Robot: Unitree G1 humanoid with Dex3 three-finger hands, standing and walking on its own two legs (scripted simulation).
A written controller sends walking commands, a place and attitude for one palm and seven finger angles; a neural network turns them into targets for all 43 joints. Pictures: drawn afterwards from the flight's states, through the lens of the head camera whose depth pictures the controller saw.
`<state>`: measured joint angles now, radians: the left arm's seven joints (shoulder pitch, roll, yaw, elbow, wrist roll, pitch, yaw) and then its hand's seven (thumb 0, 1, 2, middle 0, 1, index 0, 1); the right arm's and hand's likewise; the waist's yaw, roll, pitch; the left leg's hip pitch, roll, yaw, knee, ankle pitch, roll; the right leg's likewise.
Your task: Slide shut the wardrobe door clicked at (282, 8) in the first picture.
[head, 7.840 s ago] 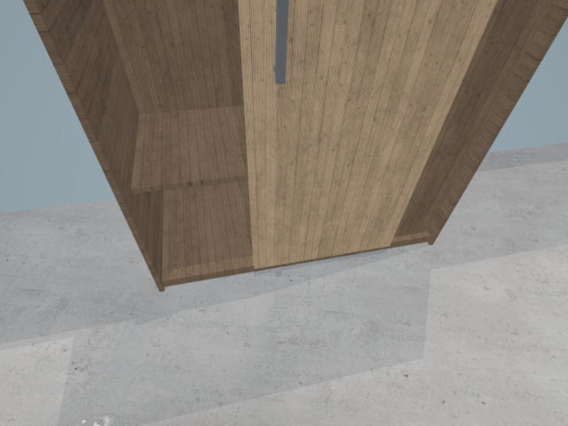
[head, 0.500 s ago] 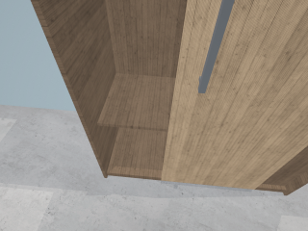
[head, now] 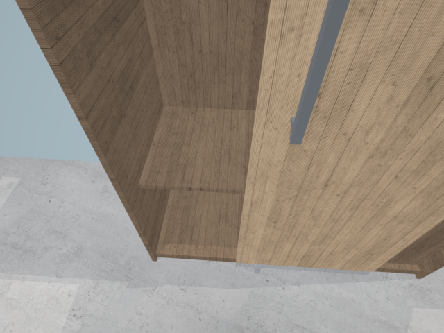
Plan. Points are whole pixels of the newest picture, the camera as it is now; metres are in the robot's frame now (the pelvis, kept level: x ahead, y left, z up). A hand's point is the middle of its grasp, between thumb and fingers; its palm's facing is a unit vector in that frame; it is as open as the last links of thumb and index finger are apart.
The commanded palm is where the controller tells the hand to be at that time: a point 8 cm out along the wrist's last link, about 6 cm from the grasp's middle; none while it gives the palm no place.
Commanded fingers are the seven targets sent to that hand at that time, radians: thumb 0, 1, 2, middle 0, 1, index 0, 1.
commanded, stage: come to a stop and stand still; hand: right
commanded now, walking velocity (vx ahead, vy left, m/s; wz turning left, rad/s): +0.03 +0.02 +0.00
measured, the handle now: (315, 60) +0.46 -0.12 +0.26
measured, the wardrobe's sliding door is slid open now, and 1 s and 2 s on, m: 0.36 0.36 0.36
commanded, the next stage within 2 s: look again from close up in 1.40 s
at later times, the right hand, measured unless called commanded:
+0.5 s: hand out of the picture +0.03 -0.20 -0.17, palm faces +0.02 +0.98 -0.20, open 7.4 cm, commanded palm none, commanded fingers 0.00 -0.90 -0.90 0.20 0.30 0.20 0.30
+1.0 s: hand out of the picture -0.06 -0.23 -0.18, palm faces +0.02 +0.99 -0.15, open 7.4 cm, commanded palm none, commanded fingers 0.00 -0.90 -0.90 0.20 0.30 0.20 0.30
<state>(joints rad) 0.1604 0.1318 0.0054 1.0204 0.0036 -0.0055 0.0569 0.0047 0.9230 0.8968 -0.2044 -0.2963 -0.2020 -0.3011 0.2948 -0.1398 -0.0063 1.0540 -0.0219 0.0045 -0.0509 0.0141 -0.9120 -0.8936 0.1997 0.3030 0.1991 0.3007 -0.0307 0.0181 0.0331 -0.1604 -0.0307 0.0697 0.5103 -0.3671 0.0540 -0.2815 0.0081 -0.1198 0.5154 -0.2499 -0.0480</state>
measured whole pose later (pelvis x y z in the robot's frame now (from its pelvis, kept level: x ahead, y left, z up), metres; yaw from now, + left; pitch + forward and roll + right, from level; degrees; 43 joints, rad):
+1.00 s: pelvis -0.02 -0.07 +0.00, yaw +0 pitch -1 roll +1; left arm 0.26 0.15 0.00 1.11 0.00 -0.01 0.03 0.01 0.92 0.90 -0.20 -0.30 -0.20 -0.30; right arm 0.36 -0.14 0.02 1.12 -0.02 0.01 -0.05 0.01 -0.91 -0.89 0.20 0.30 0.20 0.30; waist -0.01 0.03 0.03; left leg -0.11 0.04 0.05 0.43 -0.30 -0.04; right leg -0.22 0.09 -0.15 0.39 -0.18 -0.14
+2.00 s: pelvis -0.03 -0.06 +0.01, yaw +1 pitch -1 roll +0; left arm 0.31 0.13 0.02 1.15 0.00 0.00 0.04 0.00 0.91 0.90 -0.20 -0.30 -0.20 -0.30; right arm 0.41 -0.09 0.00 1.15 -0.03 0.01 -0.06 0.01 -0.91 -0.89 0.20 0.30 0.20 0.30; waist 0.00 0.00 0.00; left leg -0.15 0.05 0.01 0.44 -0.28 -0.03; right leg -0.20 0.10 -0.17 0.31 -0.13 -0.11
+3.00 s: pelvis +0.00 +0.00 +0.01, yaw +0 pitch -1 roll +0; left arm 0.29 0.13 0.00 1.16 0.00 -0.01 0.05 0.00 0.91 0.90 -0.20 -0.30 -0.20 -0.30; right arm 0.36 -0.10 0.01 1.14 -0.02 -0.02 -0.05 0.01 -0.90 -0.89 0.20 0.30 0.20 0.30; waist 0.00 0.00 0.02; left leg -0.06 -0.05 0.07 0.38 -0.31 0.06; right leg -0.20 0.00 -0.11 0.43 -0.21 -0.03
